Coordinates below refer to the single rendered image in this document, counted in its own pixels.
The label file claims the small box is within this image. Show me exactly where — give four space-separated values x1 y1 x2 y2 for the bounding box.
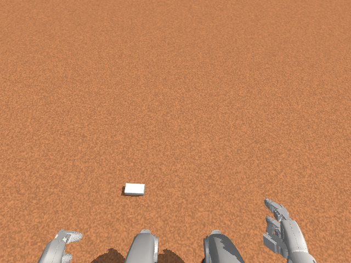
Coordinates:
124 183 145 195

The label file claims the right robot arm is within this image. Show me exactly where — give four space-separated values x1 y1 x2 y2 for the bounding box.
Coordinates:
287 251 317 263

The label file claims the left robot hand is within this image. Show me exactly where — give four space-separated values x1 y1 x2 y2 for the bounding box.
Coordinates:
38 229 83 263

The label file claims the right robot hand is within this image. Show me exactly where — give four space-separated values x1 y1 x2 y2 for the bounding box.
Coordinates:
263 198 308 259

